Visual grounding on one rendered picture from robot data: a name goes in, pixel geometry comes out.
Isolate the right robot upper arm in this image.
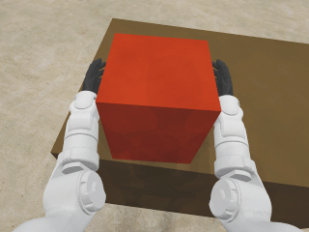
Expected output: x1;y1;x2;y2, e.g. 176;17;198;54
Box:
209;177;304;232

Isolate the left robot hand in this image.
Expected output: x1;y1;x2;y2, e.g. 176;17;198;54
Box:
81;58;106;95

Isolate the left robot forearm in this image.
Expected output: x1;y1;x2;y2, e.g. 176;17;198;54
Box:
42;91;99;209

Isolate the left robot upper arm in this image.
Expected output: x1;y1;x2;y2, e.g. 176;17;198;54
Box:
12;169;106;232

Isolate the pedestal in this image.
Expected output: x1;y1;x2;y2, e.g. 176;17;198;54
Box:
50;18;309;229

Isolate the right robot hand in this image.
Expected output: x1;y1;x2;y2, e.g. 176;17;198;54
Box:
211;59;234;97

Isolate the right robot forearm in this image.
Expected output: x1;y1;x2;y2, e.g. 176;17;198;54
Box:
213;95;272;208

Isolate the carton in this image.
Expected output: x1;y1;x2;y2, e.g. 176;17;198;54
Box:
95;33;222;164

